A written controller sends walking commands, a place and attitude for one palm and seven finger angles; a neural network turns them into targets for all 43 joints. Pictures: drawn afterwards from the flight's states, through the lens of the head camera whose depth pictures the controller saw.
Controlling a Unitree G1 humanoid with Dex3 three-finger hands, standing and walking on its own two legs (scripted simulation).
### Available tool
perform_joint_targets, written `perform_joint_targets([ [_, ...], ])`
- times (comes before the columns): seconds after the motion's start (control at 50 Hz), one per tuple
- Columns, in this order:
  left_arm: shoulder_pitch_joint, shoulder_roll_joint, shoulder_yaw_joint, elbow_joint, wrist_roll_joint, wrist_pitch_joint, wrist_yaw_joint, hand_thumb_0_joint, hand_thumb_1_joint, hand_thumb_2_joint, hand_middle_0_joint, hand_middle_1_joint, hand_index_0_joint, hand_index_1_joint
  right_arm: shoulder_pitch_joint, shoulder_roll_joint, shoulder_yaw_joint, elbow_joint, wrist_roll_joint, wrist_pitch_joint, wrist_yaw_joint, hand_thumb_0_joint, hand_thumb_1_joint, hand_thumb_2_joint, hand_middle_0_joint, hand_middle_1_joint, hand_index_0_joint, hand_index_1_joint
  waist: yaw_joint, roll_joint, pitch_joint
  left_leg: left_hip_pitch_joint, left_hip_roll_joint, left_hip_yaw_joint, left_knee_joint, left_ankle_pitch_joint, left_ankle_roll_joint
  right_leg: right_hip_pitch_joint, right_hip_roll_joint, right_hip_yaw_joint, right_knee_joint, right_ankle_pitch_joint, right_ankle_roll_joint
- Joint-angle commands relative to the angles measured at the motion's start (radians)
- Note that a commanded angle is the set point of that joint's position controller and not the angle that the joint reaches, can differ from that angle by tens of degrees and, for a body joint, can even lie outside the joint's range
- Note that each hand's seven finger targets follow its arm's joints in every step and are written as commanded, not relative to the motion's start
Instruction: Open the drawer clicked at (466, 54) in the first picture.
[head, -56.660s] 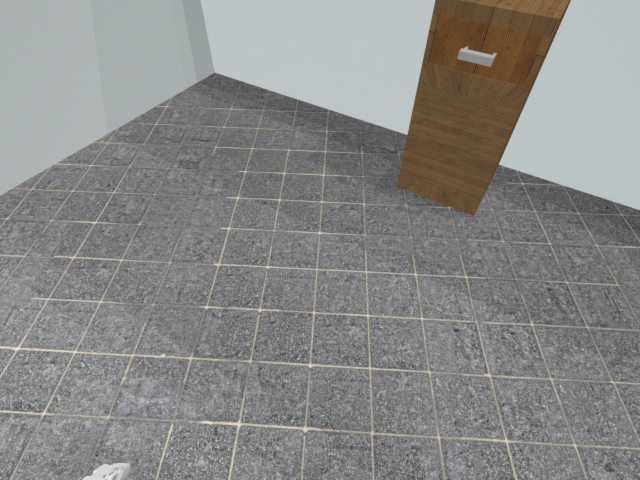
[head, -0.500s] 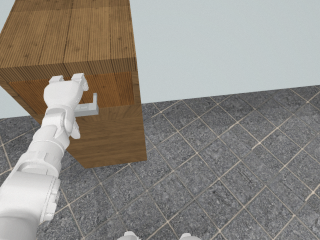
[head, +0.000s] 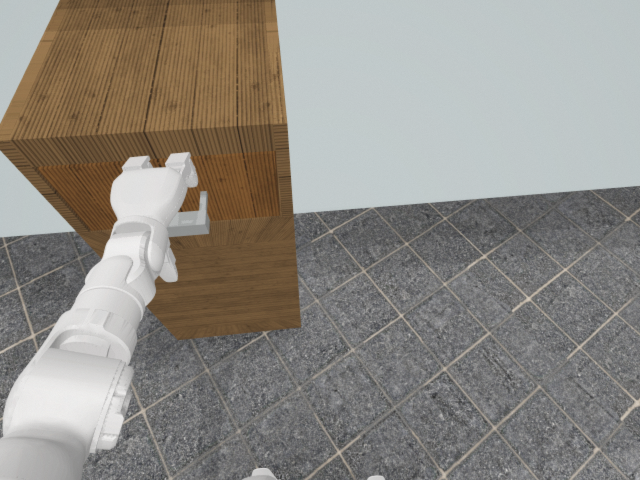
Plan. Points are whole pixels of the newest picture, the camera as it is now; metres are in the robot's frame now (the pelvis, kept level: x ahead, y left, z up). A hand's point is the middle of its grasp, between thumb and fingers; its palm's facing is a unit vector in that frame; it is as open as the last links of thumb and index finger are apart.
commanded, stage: lower the fingers behind the handle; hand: left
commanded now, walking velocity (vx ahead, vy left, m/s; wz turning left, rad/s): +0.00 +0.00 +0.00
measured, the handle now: (172, 212) +0.52 +0.22 -0.04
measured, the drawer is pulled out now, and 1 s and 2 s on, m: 0.00 0.00 0.00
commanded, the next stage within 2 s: close the thumb around the handle in 1.58 s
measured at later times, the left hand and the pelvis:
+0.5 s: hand (168, 237) +0.45 +0.21 -0.02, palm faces -0.08 -0.04 -1.00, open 13.8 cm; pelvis -0.01 -0.01 -0.01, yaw +0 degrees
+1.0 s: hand (172, 248) +0.45 +0.21 -0.05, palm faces -0.08 -0.03 -1.00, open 13.9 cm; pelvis -0.02 +0.00 -0.03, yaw -1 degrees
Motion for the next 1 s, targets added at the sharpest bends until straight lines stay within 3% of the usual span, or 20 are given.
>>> perform_joint_targets([
  [0.0, -0.387, 0.235, 0.075, -0.176, 0.007, 0.023, 0.064, 0.0, -0.5, 0.3, -0.3, -1.2, -0.3, -1.2, 0.126, -0.155, -0.056, -0.061, -0.01, -0.008, -0.008, 0.0, -0.9, -0.9, 0.2, 0.3, 0.2, 0.3, -0.008, 0.029, -0.408, 0.362, -0.007, -0.033, -0.022, 0.482, -0.001, 0.096, 0.028, 0.001, -0.055, 0.414, -0.018],
  [0.04, -0.359, 0.21, 0.065, -0.168, 0.001, 0.029, 0.062, 0.0, -0.5, 0.3, -0.3, -1.2, -0.3, -1.2, 0.128, -0.154, -0.058, -0.063, -0.01, -0.008, -0.005, 0.0, -0.9, -0.9, 0.2, 0.3, 0.2, 0.3, -0.007, 0.008, -0.411, 0.356, -0.007, -0.029, -0.02, 0.492, 0.001, 0.111, 0.029, 0.003, -0.056, 0.434, -0.016],
  [0.12, -0.362, 0.252, 0.088, -0.175, -0.002, 0.019, 0.053, 0.0, -0.5, 0.3, -0.3, -1.2, -0.3, -1.2, 0.123, -0.157, -0.056, -0.061, -0.007, -0.005, -0.013, 0.0, -0.9, -0.9, 0.2, 0.3, 0.2, 0.3, -0.014, -0.019, -0.382, 0.3, -0.014, -0.021, -0.02, 0.435, 0.007, 0.14, 0.022, 0.018, -0.064, 0.446, -0.013],
  [0.18, -0.38, 0.234, 0.071, -0.199, 0.004, -0.007, 0.057, 0.0, -0.5, 0.3, -0.3, -1.2, -0.3, -1.2, 0.127, -0.154, -0.06, -0.057, -0.009, -0.012, -0.018, 0.0, -0.9, -0.9, 0.2, 0.3, 0.2, 0.3, -0.023, 0.008, -0.385, 0.306, -0.015, -0.02, -0.01, 0.419, 0.009, 0.107, 0.023, 0.021, -0.059, 0.423, -0.012],
  [0.24, -0.391, 0.273, 0.101, -0.206, 0.011, -0.033, 0.07, 0.0, -0.5, 0.3, -0.3, -1.2, -0.3, -1.2, 0.135, -0.154, -0.062, -0.046, -0.012, -0.016, -0.02, 0.0, -0.9, -0.9, 0.2, 0.3, 0.2, 0.3, -0.025, 0.013, -0.42, 0.3, -0.014, -0.027, 0.011, 0.42, 0.008, 0.09, 0.023, 0.021, -0.036, 0.42, -0.012],
  [0.28, -0.361, 0.269, 0.104, -0.191, 0.013, -0.036, 0.082, 0.0, -0.5, 0.3, -0.3, -1.2, -0.3, -1.2, 0.133, -0.151, -0.062, -0.041, -0.014, -0.018, -0.018, 0.0, -0.9, -0.9, 0.2, 0.3, 0.2, 0.3, -0.014, 0.041, -0.42, 0.285, -0.016, -0.022, 0.022, 0.415, 0.006, 0.075, 0.024, 0.022, -0.027, 0.413, -0.014],
  [0.34, -0.394, 0.221, 0.067, -0.174, 0.014, -0.027, 0.098, 0.0, -0.5, 0.3, -0.3, -1.2, -0.3, -1.2, 0.138, -0.152, -0.064, -0.035, -0.015, -0.022, -0.011, 0.0, -0.9, -0.9, 0.2, 0.3, 0.2, 0.3, -0.037, 0.036, -0.413, 0.282, -0.012, -0.034, 0.035, 0.407, 0.004, 0.027, 0.028, 0.012, -0.015, 0.385, -0.014],
  [0.38, -0.394, 0.219, 0.069, -0.163, 0.017, -0.016, 0.106, 0.0, -0.5, 0.3, -0.3, -1.2, -0.3, -1.2, 0.138, -0.153, -0.065, -0.032, -0.016, -0.022, -0.008, 0.0, -0.9, -0.9, 0.2, 0.3, 0.2, 0.3, -0.036, 0.052, -0.423, 0.29, -0.011, -0.036, 0.044, 0.398, 0.001, 0.0, 0.03, 0.008, -0.008, 0.361, -0.015],
  [0.42, -0.414, 0.216, 0.07, -0.145, 0.01, -0.007, 0.109, 0.0, -0.5, 0.3, -0.3, -1.2, -0.3, -1.2, 0.141, -0.154, -0.064, -0.026, -0.019, -0.024, -0.007, 0.0, -0.9, -0.9, 0.2, 0.3, 0.2, 0.3, -0.047, 0.026, -0.42, 0.272, -0.011, -0.035, 0.053, 0.391, 0.005, 0.005, 0.03, 0.01, -0.006, 0.368, -0.013],
  [0.46, -0.409, 0.277, 0.104, -0.127, 0.014, 0.001, 0.11, 0.0, -0.5, 0.3, -0.3, -1.2, -0.3, -1.2, 0.145, -0.161, -0.058, -0.028, -0.017, -0.022, -0.011, 0.0, -0.9, -0.9, 0.2, 0.3, 0.2, 0.3, -0.038, 0.009, -0.434, 0.234, -0.015, -0.033, 0.055, 0.361, 0.007, 0.026, 0.028, 0.016, 0.001, 0.366, -0.01],
  [0.54, -0.387, 0.26, 0.096, -0.124, 0.018, -0.001, 0.108, 0.0, -0.5, 0.3, -0.3, -1.2, -0.3, -1.2, 0.144, -0.155, -0.055, -0.035, -0.019, -0.025, -0.011, 0.0, -0.9, -0.9, 0.2, 0.3, 0.2, 0.3, -0.03, 0.039, -0.454, 0.228, -0.016, -0.032, 0.069, 0.372, 0.006, 0.017, 0.03, 0.014, 0.019, 0.375, -0.012],
  [0.62, -0.366, 0.296, 0.128, -0.124, 0.02, -0.003, 0.111, 0.0, -0.5, 0.3, -0.3, -1.2, -0.3, -1.2, 0.14, -0.159, -0.052, -0.036, -0.024, -0.024, -0.012, 0.0, -0.9, -0.9, 0.2, 0.3, 0.2, 0.3, -0.022, 0.024, -0.46, 0.194, -0.014, -0.027, 0.084, 0.378, 0.008, 0.029, 0.028, 0.019, 0.034, 0.4, -0.011],
  [0.66, -0.352, 0.255, 0.098, -0.121, 0.027, -0.004, 0.115, 0.0, -0.5, 0.3, -0.3, -1.2, -0.3, -1.2, 0.14, -0.154, -0.055, -0.038, -0.021, -0.026, -0.011, 0.0, -0.9, -0.9, 0.2, 0.3, 0.2, 0.3, -0.028, 0.027, -0.449, 0.198, -0.011, -0.028, 0.09, 0.366, 0.006, -0.002, 0.03, 0.014, 0.037, 0.376, -0.01],
  [0.8, -0.359, 0.245, 0.094, -0.101, 0.028, -0.005, 0.131, 0.0, -0.5, 0.3, -0.3, -1.2, -0.3, -1.2, 0.147, -0.159, -0.056, -0.023, -0.023, -0.032, -0.007, 0.0, -0.9, -0.9, 0.2, 0.3, 0.2, 0.3, -0.039, 0.032, -0.43, 0.191, -0.003, -0.043, 0.106, 0.331, 0.003, -0.078, 0.035, 0.003, 0.054, 0.301, -0.014],
  [0.82, -0.372, 0.212, 0.07, -0.089, 0.024, -0.001, 0.129, 0.0, -0.5, 0.3, -0.3, -1.2, -0.3, -1.2, 0.148, -0.156, -0.055, -0.022, -0.025, -0.033, -0.006, 0.0, -0.9, -0.9, 0.2, 0.3, 0.2, 0.3, -0.047, 0.032, -0.423, 0.186, -0.004, -0.046, 0.108, 0.333, 0.003, -0.09, 0.035, 0.0, 0.057, 0.297, -0.015],
  [0.86, -0.384, 0.238, 0.082, -0.074, 0.029, 0.005, 0.132, 0.0, -0.5, 0.3, -0.3, -1.2, -0.3, -1.2, 0.151, -0.162, -0.054, -0.018, -0.024, -0.034, -0.005, 0.0, -0.9, -0.9, 0.2, 0.3, 0.2, 0.3, -0.051, 0.034, -0.41, 0.176, 0.0, -0.048, 0.115, 0.311, 0.003, -0.116, 0.035, -0.001, 0.061, 0.273, -0.015],
  [0.9, -0.39, 0.219, 0.069, -0.083, 0.033, 0.006, 0.134, 0.0, -0.5, 0.3, -0.3, -1.2, -0.3, -1.2, 0.151, -0.159, -0.053, -0.025, -0.025, -0.034, -0.005, 0.0, -0.9, -0.9, 0.2, 0.3, 0.2, 0.3, -0.049, 0.036, -0.431, 0.18, -0.001, -0.053, 0.121, 0.31, 0.002, -0.125, 0.036, -0.004, 0.07, 0.26, -0.016],
  [0.94, -0.442, 0.193, 0.047, -0.106, 0.037, -0.002, 0.137, 0.0, -0.5, 0.3, -0.3, -1.2, -0.3, -1.2, 0.156, -0.157, -0.056, -0.023, -0.027, -0.04, -0.004, 0.0, -0.9, -0.9, 0.2, 0.3, 0.2, 0.3, -0.063, 0.072, -0.452, 0.208, 0.005, -0.067, 0.132, 0.318, -0.002, -0.171, 0.037, -0.009, 0.084, 0.238, -0.017],
  [0.98, -0.441, 0.187, 0.047, -0.087, 0.038, 0.003, 0.145, 0.0, -0.5, 0.3, -0.3, -1.2, -0.3, -1.2, 0.155, -0.158, -0.055, -0.019, -0.03, -0.043, -0.003, 0.0, -0.9, -0.9, 0.2, 0.3, 0.2, 0.3, -0.07, 0.066, -0.443, 0.203, 0.009, -0.069, 0.144, 0.309, -0.001, -0.198, 0.039, -0.01, 0.089, 0.222, -0.016],
])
